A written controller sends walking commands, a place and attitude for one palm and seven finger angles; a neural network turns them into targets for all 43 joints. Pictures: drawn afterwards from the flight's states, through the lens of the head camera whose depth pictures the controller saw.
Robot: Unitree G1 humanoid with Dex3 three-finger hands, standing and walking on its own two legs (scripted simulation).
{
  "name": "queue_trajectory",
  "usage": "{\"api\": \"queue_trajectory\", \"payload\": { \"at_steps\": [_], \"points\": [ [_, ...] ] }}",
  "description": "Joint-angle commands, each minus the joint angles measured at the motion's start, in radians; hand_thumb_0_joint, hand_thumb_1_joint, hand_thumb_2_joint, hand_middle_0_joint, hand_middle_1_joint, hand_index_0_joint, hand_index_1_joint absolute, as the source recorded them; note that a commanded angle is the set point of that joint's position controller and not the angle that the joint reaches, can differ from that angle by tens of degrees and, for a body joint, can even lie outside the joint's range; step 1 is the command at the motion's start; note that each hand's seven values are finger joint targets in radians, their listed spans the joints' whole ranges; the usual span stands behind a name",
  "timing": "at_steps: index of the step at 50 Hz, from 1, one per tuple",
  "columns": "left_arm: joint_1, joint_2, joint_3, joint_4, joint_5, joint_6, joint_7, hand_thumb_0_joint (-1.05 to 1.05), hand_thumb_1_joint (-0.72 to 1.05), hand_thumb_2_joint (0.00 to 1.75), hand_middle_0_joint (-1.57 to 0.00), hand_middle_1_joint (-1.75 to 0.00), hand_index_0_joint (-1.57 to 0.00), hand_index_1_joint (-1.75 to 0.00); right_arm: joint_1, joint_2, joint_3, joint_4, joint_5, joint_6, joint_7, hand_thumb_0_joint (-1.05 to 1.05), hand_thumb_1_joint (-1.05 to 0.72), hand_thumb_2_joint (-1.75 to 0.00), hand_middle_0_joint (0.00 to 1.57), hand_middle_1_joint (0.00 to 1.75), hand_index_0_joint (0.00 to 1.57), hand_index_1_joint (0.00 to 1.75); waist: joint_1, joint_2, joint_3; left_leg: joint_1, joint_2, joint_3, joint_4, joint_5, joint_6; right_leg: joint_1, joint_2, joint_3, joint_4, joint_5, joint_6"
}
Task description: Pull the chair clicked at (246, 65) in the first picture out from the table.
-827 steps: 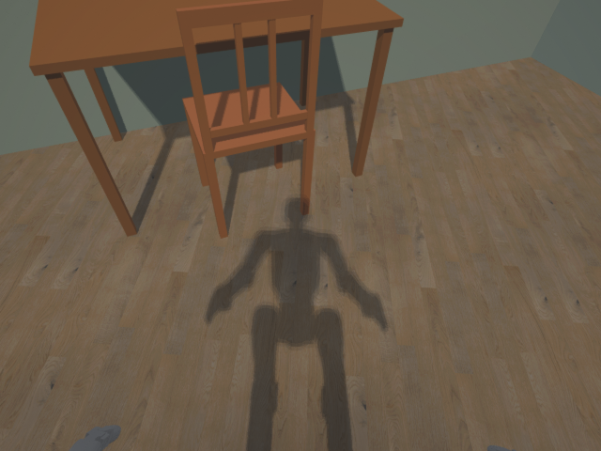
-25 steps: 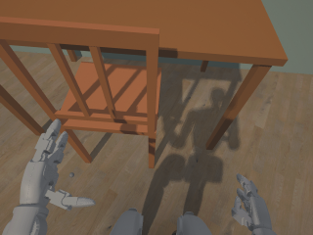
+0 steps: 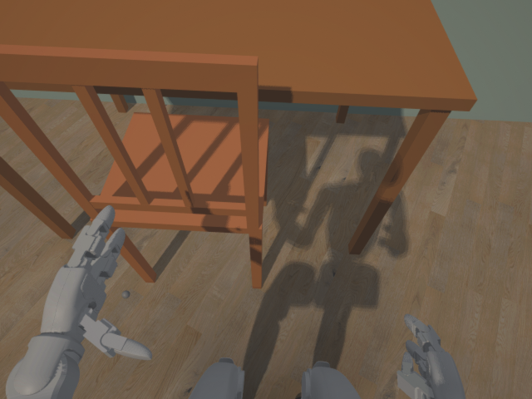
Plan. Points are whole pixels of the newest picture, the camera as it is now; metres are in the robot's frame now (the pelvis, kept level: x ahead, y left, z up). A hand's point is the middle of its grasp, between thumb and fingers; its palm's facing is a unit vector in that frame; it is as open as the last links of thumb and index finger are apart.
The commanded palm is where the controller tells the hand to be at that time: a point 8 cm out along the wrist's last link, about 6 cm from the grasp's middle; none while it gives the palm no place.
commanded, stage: raise the hand toward the chair's back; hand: left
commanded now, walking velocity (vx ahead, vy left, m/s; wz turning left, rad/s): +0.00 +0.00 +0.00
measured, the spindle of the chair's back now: (120, 154) +0.50 +0.30 +0.02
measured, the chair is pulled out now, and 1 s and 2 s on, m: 0.00 0.00 0.00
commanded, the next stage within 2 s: aim the fingers beside a spindle in 0.36 s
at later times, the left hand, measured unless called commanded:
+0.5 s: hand (120, 296) +0.24 +0.21 +0.05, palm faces +0.06 -1.00 -0.06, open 16.9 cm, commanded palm +0.22 +0.25 +0.05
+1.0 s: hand (151, 274) +0.28 +0.18 +0.03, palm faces +0.00 -1.00 -0.05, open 16.9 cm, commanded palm +0.26 +0.24 +0.03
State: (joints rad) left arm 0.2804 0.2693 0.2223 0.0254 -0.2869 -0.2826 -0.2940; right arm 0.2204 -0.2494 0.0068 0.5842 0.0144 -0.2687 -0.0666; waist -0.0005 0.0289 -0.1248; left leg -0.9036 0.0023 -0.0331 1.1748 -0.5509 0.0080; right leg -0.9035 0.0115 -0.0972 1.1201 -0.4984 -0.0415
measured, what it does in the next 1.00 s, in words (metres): stands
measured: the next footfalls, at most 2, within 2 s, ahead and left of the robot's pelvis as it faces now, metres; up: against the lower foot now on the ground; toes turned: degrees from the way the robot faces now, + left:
none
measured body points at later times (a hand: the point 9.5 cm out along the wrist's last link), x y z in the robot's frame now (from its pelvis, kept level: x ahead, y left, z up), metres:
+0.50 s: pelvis -0.01 -0.01 +0.00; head +0.07 +0.00 +0.44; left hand +0.23 +0.26 +0.06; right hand +0.18 -0.24 -0.08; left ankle +0.01 +0.11 -0.65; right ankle +0.03 -0.10 -0.65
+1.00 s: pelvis -0.01 +0.00 -0.01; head +0.09 +0.00 +0.43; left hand +0.27 +0.24 +0.03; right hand +0.17 -0.24 -0.10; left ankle +0.01 +0.11 -0.65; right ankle +0.03 -0.10 -0.65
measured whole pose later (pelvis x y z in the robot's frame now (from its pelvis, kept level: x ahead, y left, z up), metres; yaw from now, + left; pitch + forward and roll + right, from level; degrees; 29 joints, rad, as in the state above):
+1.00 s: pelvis -0.01 +0.00 -0.01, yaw +0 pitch +18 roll -2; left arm 0.12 0.23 0.17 0.13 -0.23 -0.33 -0.22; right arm 0.21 -0.25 0.01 0.60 0.00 -0.27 -0.05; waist 0.00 0.03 -0.14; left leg -0.98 0.00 -0.03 1.22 -0.56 0.01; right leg -0.99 0.01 -0.09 1.18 -0.51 -0.04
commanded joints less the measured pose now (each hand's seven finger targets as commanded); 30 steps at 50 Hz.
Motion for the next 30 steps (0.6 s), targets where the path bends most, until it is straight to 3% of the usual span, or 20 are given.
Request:
{"api": "queue_trajectory", "payload": {
  "at_steps": [1, 3, 6, 9, 13, 18, 22, 28, 30],
  "points": [
    [-0.082, 0.168, 0.129, -0.247, -0.035, -0.093, 0.036, 0.00, -0.50, 0.30, -0.06, -0.08, -0.06, -0.08, -0.044, -0.127, -0.053, -0.154, 0.002, -0.069, -0.011, 0.00, -0.90, -0.90, 0.20, 0.30, 0.20, 0.30, 0.017, 0.010, -0.261, 0.108, -0.012, -0.018, -0.179, 0.271, 0.000, 0.240, 0.002, 0.076, -0.159, 0.199, 0.024],
    [-0.085, 0.182, 0.141, -0.266, -0.026, -0.132, 0.064, 0.00, -0.50, 0.30, -0.06, -0.08, -0.06, -0.08, -0.042, -0.125, -0.053, -0.142, -0.004, -0.075, -0.006, 0.00, -0.90, -0.90, 0.20, 0.30, 0.20, 0.30, 0.020, 0.039, -0.274, 0.122, -0.010, -0.018, -0.174, 0.293, -0.002, 0.227, 0.008, 0.073, -0.145, 0.212, 0.020],
    [-0.057, 0.125, 0.079, -0.221, -0.011, -0.162, 0.066, 0.00, -0.50, 0.30, -0.06, -0.08, -0.06, -0.08, -0.043, -0.123, -0.051, -0.135, -0.005, -0.080, 0.004, 0.00, -0.90, -0.90, 0.20, 0.30, 0.20, 0.30, 0.002, 0.040, -0.241, 0.098, -0.010, -0.012, -0.165, 0.246, 0.000, 0.196, 0.004, 0.080, -0.149, 0.169, 0.021],
    [-0.033, 0.113, 0.046, -0.174, -0.003, -0.139, 0.041, 0.00, -0.50, 0.30, -0.06, -0.08, -0.06, -0.08, -0.039, -0.131, -0.053, -0.138, 0.003, -0.078, 0.005, 0.00, -0.90, -0.90, 0.20, 0.30, 0.20, 0.30, -0.011, 0.008, -0.231, 0.074, -0.010, -0.011, -0.163, 0.206, 0.006, 0.200, 0.002, 0.093, -0.166, 0.135, 0.024],
    [-0.047, 0.153, 0.077, -0.186, -0.011, -0.088, 0.020, 0.00, -0.50, 0.30, -0.06, -0.08, -0.06, -0.08, -0.042, -0.137, -0.050, -0.151, 0.011, -0.074, -0.005, 0.00, -0.90, -0.90, 0.20, 0.30, 0.20, 0.30, -0.003, 0.003, -0.237, 0.072, -0.013, -0.012, -0.169, 0.192, 0.009, 0.228, -0.001, 0.108, -0.187, 0.115, 0.025],
    [-0.101, 0.174, 0.126, -0.240, -0.031, -0.121, 0.044, 0.00, -0.50, 0.30, -0.06, -0.08, -0.06, -0.08, -0.050, -0.126, -0.047, -0.141, 0.001, -0.081, -0.011, 0.00, -0.90, -0.90, 0.20, 0.30, 0.20, 0.30, 0.002, -0.012, -0.260, 0.070, -0.013, -0.014, -0.152, 0.223, 0.007, 0.241, 0.001, 0.114, -0.177, 0.145, 0.027],
    [-0.082, 0.131, 0.082, -0.211, -0.023, -0.148, 0.041, 0.00, -0.50, 0.30, -0.06, -0.08, -0.06, -0.08, -0.050, -0.123, -0.046, -0.132, -0.002, -0.088, -0.003, 0.00, -0.90, -0.90, 0.20, 0.30, 0.20, 0.30, -0.004, 0.024, -0.245, 0.080, -0.013, -0.013, -0.149, 0.224, 0.005, 0.211, 0.002, 0.104, -0.165, 0.154, 0.024],
    [-0.140, 0.092, 0.005, -0.159, -0.001, -0.101, 0.009, 0.00, -0.50, 0.30, -0.06, -0.08, -0.06, -0.08, -0.039, -0.139, -0.044, -0.135, 0.008, -0.090, -0.007, 0.00, -0.90, -0.90, 0.20, 0.30, 0.20, 0.30, -0.029, 0.009, -0.225, 0.079, -0.010, -0.022, -0.152, 0.192, 0.008, 0.156, 0.003, 0.084, -0.158, 0.127, 0.026],
    [-0.161, 0.097, 0.008, -0.175, 0.001, -0.098, 0.020, 0.00, -0.50, 0.30, -0.06, -0.08, -0.06, -0.08, -0.036, -0.138, -0.045, -0.139, 0.004, -0.093, -0.008, 0.00, -0.90, -0.90, 0.20, 0.30, 0.20, 0.30, -0.019, 0.017, -0.245, 0.086, -0.010, -0.025, -0.154, 0.202, 0.005, 0.160, 0.001, 0.080, -0.149, 0.134, 0.025]
  ]
}}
